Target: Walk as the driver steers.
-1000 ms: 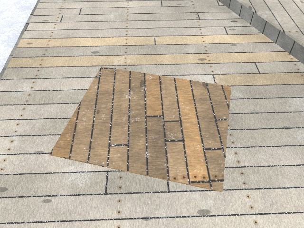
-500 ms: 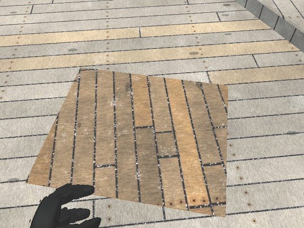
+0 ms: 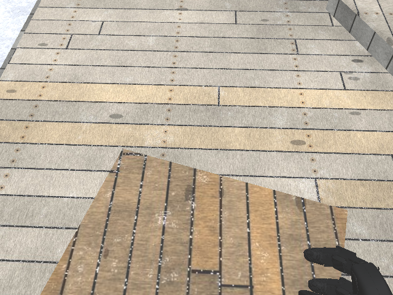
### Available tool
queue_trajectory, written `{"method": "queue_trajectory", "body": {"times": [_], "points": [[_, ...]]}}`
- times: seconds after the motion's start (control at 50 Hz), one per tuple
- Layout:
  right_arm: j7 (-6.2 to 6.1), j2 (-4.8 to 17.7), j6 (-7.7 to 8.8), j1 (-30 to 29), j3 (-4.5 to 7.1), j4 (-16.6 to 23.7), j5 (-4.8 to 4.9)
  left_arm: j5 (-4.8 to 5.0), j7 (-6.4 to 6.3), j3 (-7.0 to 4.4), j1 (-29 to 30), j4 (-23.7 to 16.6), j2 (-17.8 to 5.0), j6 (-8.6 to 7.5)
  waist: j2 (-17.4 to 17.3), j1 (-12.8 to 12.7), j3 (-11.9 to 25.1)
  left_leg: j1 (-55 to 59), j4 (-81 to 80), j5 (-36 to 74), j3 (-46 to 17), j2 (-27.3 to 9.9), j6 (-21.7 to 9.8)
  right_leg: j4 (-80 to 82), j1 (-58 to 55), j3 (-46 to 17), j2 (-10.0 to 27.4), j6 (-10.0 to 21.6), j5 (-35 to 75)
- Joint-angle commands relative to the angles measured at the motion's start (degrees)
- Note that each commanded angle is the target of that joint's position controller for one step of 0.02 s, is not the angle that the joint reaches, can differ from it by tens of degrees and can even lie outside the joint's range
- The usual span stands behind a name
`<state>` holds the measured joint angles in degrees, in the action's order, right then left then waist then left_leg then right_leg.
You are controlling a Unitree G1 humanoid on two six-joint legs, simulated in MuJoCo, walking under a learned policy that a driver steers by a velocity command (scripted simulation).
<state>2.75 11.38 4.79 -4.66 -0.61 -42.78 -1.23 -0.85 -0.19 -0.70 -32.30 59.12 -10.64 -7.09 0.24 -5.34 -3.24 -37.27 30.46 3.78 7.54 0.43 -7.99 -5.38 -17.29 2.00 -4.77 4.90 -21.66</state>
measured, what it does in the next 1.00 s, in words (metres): walks ahead, turning right: left foot, then right foot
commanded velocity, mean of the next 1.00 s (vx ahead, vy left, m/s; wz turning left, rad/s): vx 0.94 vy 0.00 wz -0.52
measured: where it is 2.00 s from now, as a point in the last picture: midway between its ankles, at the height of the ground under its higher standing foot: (262, 91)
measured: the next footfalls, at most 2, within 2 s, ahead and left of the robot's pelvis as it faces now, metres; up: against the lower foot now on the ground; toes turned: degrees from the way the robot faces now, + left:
left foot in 0.04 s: +0.24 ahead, +0.07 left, +0.00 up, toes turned +4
right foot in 0.50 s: +0.67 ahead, -0.08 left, +0.00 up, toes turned -16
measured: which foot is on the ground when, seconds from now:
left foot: up 0.00-0.02, down 0.04-0.50, up 0.52-0.90, down 0.92-1.00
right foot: down 0.00-0.04, up 0.06-0.48, down 0.50-0.92, up 0.94-1.00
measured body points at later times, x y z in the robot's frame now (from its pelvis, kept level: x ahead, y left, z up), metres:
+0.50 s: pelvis +0.50 -0.03 -0.01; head +0.52 -0.03 +0.44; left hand +0.73 +0.16 -0.11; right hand +0.38 -0.25 -0.15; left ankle +0.23 +0.08 -0.66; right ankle +0.64 -0.07 -0.72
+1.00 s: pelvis +0.95 -0.12 +0.01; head +0.98 -0.15 +0.45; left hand +1.11 +0.12 -0.11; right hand +0.99 -0.43 -0.09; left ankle +1.10 -0.08 -0.71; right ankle +0.70 -0.11 -0.59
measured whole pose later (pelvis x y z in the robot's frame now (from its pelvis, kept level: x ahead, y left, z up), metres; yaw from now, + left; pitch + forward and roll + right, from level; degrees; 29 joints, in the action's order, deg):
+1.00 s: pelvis +0.95 -0.12 +0.01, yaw -32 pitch +2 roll +1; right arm 0.9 15.0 7.6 5.4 0.2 -40.1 -1.1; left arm 0.8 0.1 -3.0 -20.9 50.7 -17.7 -4.6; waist 0.3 -2.4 -4.0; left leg -26.5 30.2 -5.5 1.3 1.6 -1.3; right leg -71.3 11.2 -9.7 -8.6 2.2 -27.4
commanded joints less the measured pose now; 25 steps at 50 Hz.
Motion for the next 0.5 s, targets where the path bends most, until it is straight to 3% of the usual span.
{"method": "queue_trajectory", "body": {"times": [0.02,0.04,0.06,0.08,0.1,0.12,0.16,0.2,0.22,0.26,0.28,0.3,0.36,0.38,0.4,0.44,0.46,0.48,0.5], "points": [[-2.43,11.28,-0.11,26.5,4.4,-5.01,0.07,-1.59,-1.72,-3.08,4.05,-2.76,-14.7,1.34,7.13,18.11,12.3,33.95,-2.66,-7.72,-0.71,3.79,-2.81,-37.72,10.38,0.31,14.91,1.45,79.29],[-3.54,14.84,-0.52,36.08,5.89,-6.9,-1.14,-1.74,-1.42,-2.7,5.98,-4.05,-12.04,1.31,4.17,21.26,17.44,47.65,1.36,-21.96,-9.68,-5.11,-5.04,-58.01,23.09,0.61,11.48,2.67,59.47],[-3.1,18.09,-0.46,34.55,6.97,-6.72,-2.38,1.86,0.31,-0.52,-2.42,-6.28,-1.12,0.24,-18.04,11.21,25.34,67.27,-4.1,-31.03,-45.13,-23.42,-13.97,-83.8,50.19,-3.13,-0.3,-0.56,-2.44],[-1.85,14.0,-0.54,31.01,6.9,-6.53,-1.26,2.15,-0.15,-1.4,2.74,-7.09,-8.0,-0.36,-6.61,13.09,22.8,64.33,-13.05,-37.93,-51.78,-21.63,-14.29,-85.54,59.5,-7.7,2.16,2.07,-0.11],[-1.66,10.84,0.13,26.71,6.12,-6.99,-0.99,1.78,-0.25,-1.71,11.13,-9.46,-9.02,-0.56,-2.46,11.92,12.05,54.68,-15.67,-33.69,-42.23,-19.6,-11.93,-81.35,62.21,-7.38,5.63,2.77,5.1],[-1.51,6.77,0.7,24.65,5.29,-7.78,-1.47,1.47,0.08,-1.37,12.43,-9.83,-7.63,-0.44,2.93,9.12,6.05,44.31,-18.07,-27.98,-35.16,-18.24,-9.64,-76.92,59.7,-7.35,7.65,3.15,6.76],[-2.0,3.8,1.97,23.84,4.07,-9.32,-1.58,-0.35,1.45,-0.8,11.28,-9.68,-4.61,1.78,2.66,4.49,1.49,30.85,-21.25,-24.61,-24.89,-14.27,-4.86,-72.16,53.59,-8.29,10.2,2.41,7.84],[-1.89,4.49,3.24,24.72,3.99,-10.8,-0.01,-0.92,2.54,-0.59,12.34,-10.55,-3.19,3.55,0.18,2.66,-1.51,26.13,-24.57,-20.94,-17.43,-12.16,-1.49,-69.14,54.49,-7.75,11.95,1.39,9.79],[-1.64,5.59,3.8,25.4,4.14,-11.14,0.37,-1.0,2.9,-0.47,14.82,-11.83,-3.23,4.0,-1.11,2.73,-2.94,24.7,-25.74,-16.62,-13.99,-11.88,-0.52,-67.26,56.24,-6.9,12.47,1.02,12.54],[-1.13,5.55,4.46,26.26,3.91,-11.31,0.29,-0.5,3.2,-0.29,22.04,-14.69,-3.86,4.15,-1.54,3.99,-5.51,23.05,-27.29,-4.4,-5.32,-8.58,2.28,-59.99,57.9,-3.88,11.76,1.0,19.71],[-1.02,5.41,4.59,26.29,3.73,-11.2,0.27,0.11,3.3,-0.3,23.6,-14.92,-4.08,4.12,-1.06,4.36,-5.18,23.77,-26.96,2.23,-0.89,-6.15,3.9,-56.62,57.41,-1.79,10.34,1.31,23.48],[-1.01,5.71,4.96,27.36,3.46,-11.27,0.45,0.17,3.56,0.13,26.22,-16.41,-3.37,3.77,-2.33,4.63,-5.92,22.96,-26.39,10.66,1.54,-6.47,4.72,-51.02,55.5,0.21,10.35,1.68,27.19],[-2.23,7.13,5.13,31.95,3.0,-12.58,1.06,0.26,4.23,0.65,33.89,-18.65,-3.54,2.98,-1.29,6.94,-6.46,29.8,-27.69,25.45,5.39,-7.19,6.87,-37.62,51.72,7.33,6.93,3.37,33.96],[-2.92,8.23,5.17,31.35,2.87,-11.78,0.9,0.63,4.29,0.37,31.96,-17.49,-4.57,3.19,-2.51,6.22,-3.01,34.3,-24.59,39.85,6.71,-7.3,7.97,-36.61,48.65,8.76,4.13,4.16,34.42],[-3.8,10.46,4.81,32.13,3.11,-11.61,1.02,-0.19,4.42,0.21,31.28,-17.86,-5.49,2.99,-5.09,4.93,-2.85,38.25,-19.54,51.17,7.43,-8.89,8.84,-34.58,48.59,10.52,2.91,4.93,31.97],[-5.76,13.34,3.03,31.51,3.9,-11.15,0.43,-0.82,4.04,-0.82,24.16,-15.9,-8.68,3.13,-7.41,0.17,1.85,42.41,-6.53,61.89,7.35,-11.34,9.36,-31.92,40.14,11.08,-0.96,6.32,26.28],[-6.27,14.73,1.9,28.69,4.46,-9.94,-0.23,-0.64,3.71,-2.14,14.16,-13.0,-11.52,3.31,-8.0,-4.99,7.42,41.11,5.71,62.98,6.35,-12.23,8.83,-32.21,29.73,10.13,-2.74,7.41,23.32],[-6.33,15.89,0.98,24.05,5.01,-8.41,-0.94,-0.57,3.04,-3.77,-0.12,-8.94,-14.32,3.46,-7.56,-11.79,12.53,35.24,24.46,58.88,5.13,-12.63,8.03,-29.96,16.7,5.18,-1.34,10.03,21.64],[-5.42,15.91,0.95,18.96,5.78,-7.23,-0.64,1.5,1.94,-5.89,-3.01,-8.59,-15.97,4.43,1.28,-14.45,13.32,22.56,50.1,14.64,5.08,-1.88,7.86,-24.7,6.66,-3.37,2.6,12.08,17.72]]}}
Velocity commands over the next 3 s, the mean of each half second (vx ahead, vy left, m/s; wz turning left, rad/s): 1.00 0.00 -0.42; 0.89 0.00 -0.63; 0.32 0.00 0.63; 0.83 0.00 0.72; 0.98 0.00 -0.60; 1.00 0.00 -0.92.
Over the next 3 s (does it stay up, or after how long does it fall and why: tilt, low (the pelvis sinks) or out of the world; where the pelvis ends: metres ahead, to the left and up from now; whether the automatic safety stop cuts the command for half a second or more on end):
stays up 2.28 -0.04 0.01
